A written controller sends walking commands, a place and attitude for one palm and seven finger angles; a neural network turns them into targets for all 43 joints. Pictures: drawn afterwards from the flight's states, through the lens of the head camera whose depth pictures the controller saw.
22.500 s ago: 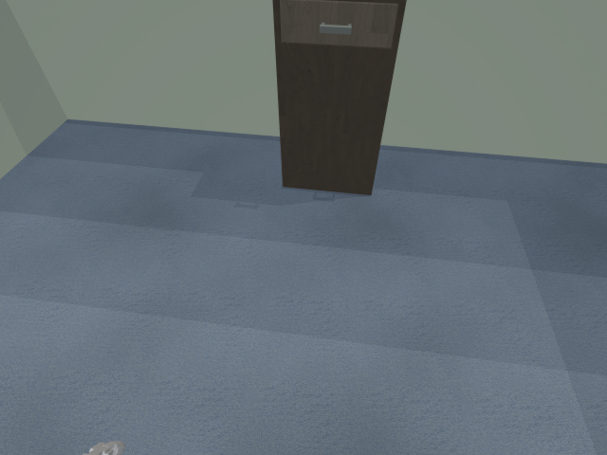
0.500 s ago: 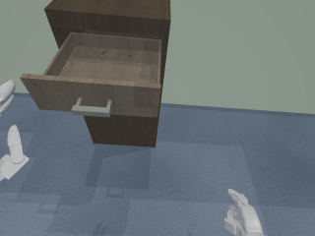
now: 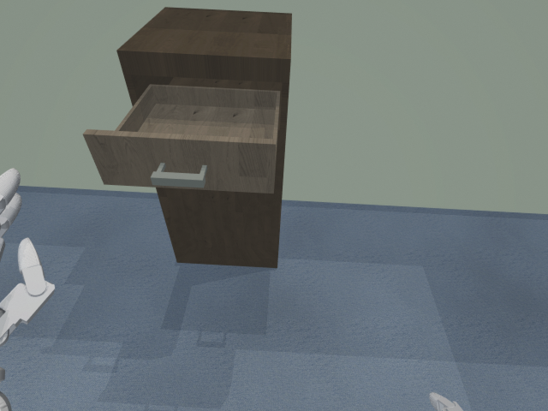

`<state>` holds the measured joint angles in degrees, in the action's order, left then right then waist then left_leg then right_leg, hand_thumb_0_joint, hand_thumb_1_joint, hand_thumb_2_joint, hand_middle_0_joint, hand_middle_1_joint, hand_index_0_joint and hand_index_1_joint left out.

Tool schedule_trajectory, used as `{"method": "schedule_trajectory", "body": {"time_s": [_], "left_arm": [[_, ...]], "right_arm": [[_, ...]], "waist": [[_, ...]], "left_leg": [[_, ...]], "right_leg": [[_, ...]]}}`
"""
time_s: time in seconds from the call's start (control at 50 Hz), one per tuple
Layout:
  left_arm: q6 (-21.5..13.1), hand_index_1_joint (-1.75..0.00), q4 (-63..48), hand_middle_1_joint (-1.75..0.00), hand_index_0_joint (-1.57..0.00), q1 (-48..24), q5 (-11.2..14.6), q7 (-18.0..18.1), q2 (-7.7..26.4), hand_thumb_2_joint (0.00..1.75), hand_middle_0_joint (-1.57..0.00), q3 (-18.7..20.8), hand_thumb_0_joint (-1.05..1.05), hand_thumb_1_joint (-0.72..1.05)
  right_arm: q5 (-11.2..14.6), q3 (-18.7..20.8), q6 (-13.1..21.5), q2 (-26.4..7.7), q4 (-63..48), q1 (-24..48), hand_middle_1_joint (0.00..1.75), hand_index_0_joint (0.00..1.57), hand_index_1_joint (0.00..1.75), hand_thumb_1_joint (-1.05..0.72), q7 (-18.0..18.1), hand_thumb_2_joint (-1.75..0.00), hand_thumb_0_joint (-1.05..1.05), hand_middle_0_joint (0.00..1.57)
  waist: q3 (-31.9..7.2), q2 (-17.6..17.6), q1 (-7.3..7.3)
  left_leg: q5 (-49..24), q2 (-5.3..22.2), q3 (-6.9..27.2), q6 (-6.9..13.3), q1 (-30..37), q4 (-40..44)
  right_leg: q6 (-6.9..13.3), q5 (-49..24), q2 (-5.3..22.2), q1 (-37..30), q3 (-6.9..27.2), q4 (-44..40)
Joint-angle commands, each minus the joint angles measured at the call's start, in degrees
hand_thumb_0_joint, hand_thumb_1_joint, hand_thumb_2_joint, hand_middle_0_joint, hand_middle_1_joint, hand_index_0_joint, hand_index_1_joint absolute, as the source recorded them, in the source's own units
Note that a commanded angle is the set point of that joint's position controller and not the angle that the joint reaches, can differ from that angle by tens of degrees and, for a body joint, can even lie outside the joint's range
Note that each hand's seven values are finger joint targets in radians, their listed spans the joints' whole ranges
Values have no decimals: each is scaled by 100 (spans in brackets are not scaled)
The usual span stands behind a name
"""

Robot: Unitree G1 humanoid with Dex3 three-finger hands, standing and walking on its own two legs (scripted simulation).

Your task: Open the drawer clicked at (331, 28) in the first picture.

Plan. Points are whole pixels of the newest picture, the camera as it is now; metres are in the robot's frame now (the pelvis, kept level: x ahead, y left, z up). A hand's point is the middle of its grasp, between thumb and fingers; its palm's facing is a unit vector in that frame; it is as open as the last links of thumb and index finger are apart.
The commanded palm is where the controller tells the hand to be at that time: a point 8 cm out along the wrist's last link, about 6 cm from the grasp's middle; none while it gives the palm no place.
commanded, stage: stop stepping back and stand still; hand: left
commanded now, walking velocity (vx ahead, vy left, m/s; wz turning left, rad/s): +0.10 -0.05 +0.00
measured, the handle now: (180, 173) +0.59 +0.23 +0.02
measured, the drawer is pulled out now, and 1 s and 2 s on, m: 0.30 0.30 0.30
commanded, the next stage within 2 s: let the arm hang, fingers relaxed in 0.26 s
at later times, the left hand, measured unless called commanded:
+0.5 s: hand (93, 373) +0.19 +0.26 -0.02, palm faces +0.21 -0.89 -0.41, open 7.4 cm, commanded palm none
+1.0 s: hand out of the picture -0.07 +0.22 -0.16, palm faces +0.09 -0.95 -0.29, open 7.3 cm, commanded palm none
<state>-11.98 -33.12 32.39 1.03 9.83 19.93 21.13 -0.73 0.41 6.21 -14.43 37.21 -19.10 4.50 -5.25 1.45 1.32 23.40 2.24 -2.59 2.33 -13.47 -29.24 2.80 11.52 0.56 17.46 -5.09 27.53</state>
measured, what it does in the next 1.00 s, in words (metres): stands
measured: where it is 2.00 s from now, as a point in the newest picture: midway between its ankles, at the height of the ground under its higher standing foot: outside the picture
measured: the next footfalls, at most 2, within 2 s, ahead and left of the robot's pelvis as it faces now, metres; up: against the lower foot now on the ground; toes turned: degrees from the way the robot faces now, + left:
none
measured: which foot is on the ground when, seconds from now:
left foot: down 0.00-1.00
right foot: down 0.00-1.00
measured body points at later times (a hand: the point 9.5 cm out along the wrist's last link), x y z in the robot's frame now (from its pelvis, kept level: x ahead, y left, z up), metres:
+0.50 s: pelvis -0.02 +0.01 -0.02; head -0.03 -0.01 +0.43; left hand +0.17 +0.31 +0.01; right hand +0.14 -0.23 -0.13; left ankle +0.01 +0.13 -0.74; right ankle +0.01 -0.11 -0.72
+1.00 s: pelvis -0.02 +0.00 +0.00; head +0.01 +0.00 +0.45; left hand -0.07 +0.27 -0.14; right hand -0.02 -0.24 -0.16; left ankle +0.01 +0.13 -0.74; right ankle +0.01 -0.11 -0.74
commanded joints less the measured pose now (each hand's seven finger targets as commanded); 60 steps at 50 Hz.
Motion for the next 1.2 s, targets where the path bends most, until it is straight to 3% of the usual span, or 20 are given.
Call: {"method": "schedule_trajectory", "body": {"time_s": [0.0, 0.04, 0.1, 0.14, 0.18, 0.2, 0.26, 0.3, 0.32, 0.34, 0.36, 0.4, 0.46, 0.5, 0.52, 0.54, 0.58, 0.66, 0.98, 1.18], "left_arm": [[-487, -30, -1563, -30, -20, -247, 43, 86, 1317, 90, -20, 840, 0, 90], [-486, -30, -1520, -30, -20, -82, -11, 118, 1328, 90, -20, 983, 0, 90], [-462, -30, -1252, -30, -20, -320, -31, 148, 1300, 90, -20, 974, 0, 90], [-442, -30, -940, -30, -20, -304, 13, 115, 1192, 90, -20, 902, 0, 90], [-452, -30, -811, -30, -20, -472, 33, 71, 1229, 90, -20, 888, 0, 90], [-431, -30, -733, -30, -20, -452, 33, 66, 1193, 90, -20, 837, 0, 90], [-459, -30, -977, -30, -20, -476, 9, 47, 1166, 90, -20, 827, 0, 90], [-471, -30, -1219, -30, -20, -249, 37, 55, 1116, 90, -20, 783, 0, 90], [-500, -30, -1401, -30, -20, -242, 72, 40, 1100, 90, -20, 769, 0, 90], [573, -30, 3689, -30, -20, -574, -446, -794, -44, 90, -20, -1572, 0, 90], [1120, -30, 3742, -30, -20, -640, -356, -910, -47, 90, -20, -1392, 0, 90], [1245, -30, 3964, -30, -20, -1092, -330, -918, -258, 90, -20, -1521, 0, 90], [1188, -30, 5127, -30, -20, -1165, -281, -916, -47, 90, -20, -1603, 0, 90], [1170, -30, 6039, -30, -20, -1230, -295, -901, 409, 90, -20, -1623, 0, 90], [1183, -30, 6425, -30, -20, -1517, -263, -933, 568, 90, -20, -1697, 0, 90], [1185, -30, 6729, -30, -20, -1782, -250, -947, 632, 90, -20, -1727, 0, 90], [1176, -30, 7384, -30, -20, -2059, -216, -921, 489, 90, -20, -1822, 0, 90], [1169, -30, 8352, -30, -20, -1774, -167, -900, 110, 90, -20, -1816, 0, 90], [1179, -30, 9502, -30, -20, -1693, -176, -830, 207, 90, -20, -1851, 0, 90], [1126, -30, 9446, -30, -20, -2052, -177, -822, 264, 90, -20, -1830, 0, 90]], "right_arm": [[10, 262, 472, -672, -1135, 931, 30, 20, 30, -90, 25, -90, 0, 20], [79, 179, 473, -489, -1066, 978, 30, 20, 30, -90, 24, -90, 0, 20], [65, 170, 554, -512, -998, 1021, 30, 20, 30, -90, 48, -90, 0, 20], [64, 203, 551, -513, -947, 977, 30, 20, 30, -90, 7, -90, 0, 20], [55, 225, 504, -447, -890, 979, 30, 20, 30, -90, -46, -90, 0, 20], [80, 240, 448, -383, -825, 902, 30, 20, 30, -90, -84, -90, 0, 20], [60, 165, 367, -309, -859, 973, 30, 20, 30, -90, -128, -90, 0, 20], [19, 104, 363, -289, -888, 996, 30, 20, 30, -90, -75, -90, 0, 20], [-5, 134, 379, -404, -967, 1049, 30, 20, 30, -90, -58, -90, 0, 20], [-10, 546, 493, -1367, 543, 908, 30, 20, 30, -90, -576, -90, 0, 20], [14, 510, 52, -1154, 406, 714, 30, 20, 30, -90, -556, -90, 0, 20], [-138, 361, -125, -900, 227, 595, 30, 20, 30, -90, -436, -90, 0, 20], [-142, 231, -302, -951, 217, 916, 30, 20, 30, -90, -383, -90, 0, 20], [-29, 199, -398, -661, 357, 947, 30, 20, 30, -90, -407, -90, 0, 20], [23, 159, -474, -517, 504, 671, 30, 20, 30, -90, -454, -90, 0, 20], [-27, 160, -569, -491, 627, 687, 30, 20, 30, -90, -443, -90, 0, 20], [-31, 145, -642, -512, 916, 688, 30, 20, 30, -90, -410, -90, 0, 20], [-53, 102, -598, -414, 1482, 657, 30, 20, 30, -90, -338, -90, 0, 20], [-14, 245, -656, -550, 2376, 274, 30, 20, 30, -90, -289, -90, 0, 20], [-14, 213, -584, -545, 2414, 564, 30, 20, 30, -90, -300, -90, 0, 20]], "waist": [[199, -913, -53], [482, -1538, -55], [768, -837, -24], [751, -191, -20], [737, 621, -26], [605, 1013, -27], [351, 626, -8], [330, -14, 41], [428, -538, -11], [842, -961, 331], [528, -1156, 177], [300, -405, 161], [10, 235, -251], [212, 339, -209], [459, 19, 51], [547, 111, 84], [578, 665, 90], [514, -1104, -79], [1034, 19, -104], [834, -252, -105]], "left_leg": [[-62, 843, 1218, 416, -139, 1192], [1856, 1099, 1423, 431, -1133, 1874], [1147, 920, 1029, 338, -1416, 1319], [625, 361, 437, 126, -1384, 470], [470, -144, -6, -86, -1221, -1007], [257, -141, -22, -111, -1251, -1648], [27, 60, 138, -77, -728, -994], [-554, -7, 109, -48, 127, 404], [-484, 343, 623, 62, -12, 929], [-1866, 934, 1425, 341, -450, 207], [-2096, 1232, 1606, 568, -780, 626], [-3269, 1420, 2171, 895, -491, 541], [-4477, 996, 1304, 592, -265, -72], [-2117, 4, 422, -82, -729, -465], [-803, -169, 347, -189, -461, -344], [-760, -244, 310, -182, -187, -286], [-1065, -156, 407, -168, 123, -174], [-1122, 214, 721, -101, 32, 632], [-573, 284, 768, -30, 114, 1063], [-1429, 326, 731, -82, 301, 1029]], "right_leg": [[-212, 885, 98, -149, 532, 369], [-271, 1284, -87, -319, 214, 973], [-251, 719, -18, -606, 288, 468], [-49, 1083, 290, -542, 1054, -310], [425, 2618, 1211, 56, 2587, -1454], [644, 2730, 1577, -94, 2916, -1720], [658, 1022, 1538, -186, 2031, -1273], [259, 951, 970, 99, 1308, -804], [20, 899, 547, 45, 1005, -330], [-261, 0, 380, 1121, 316, 1350], [-281, 1256, 131, 798, 487, 1875], [-316, 1873, -36, 1161, 704, 2742], [-293, 769, 22, -32, 700, 1162], [-9, -1469, 666, -654, 1683, -46], [231, -587, 1097, -59, 1940, -473], [246, -14, 908, 215, 2016, -625], [174, 251, 643, 233, 1759, -851], [35, 219, 299, -402, 1391, -696], [38, 956, 317, -296, 1230, -1106], [-6, -74, 398, -558, 1209, -929]]}}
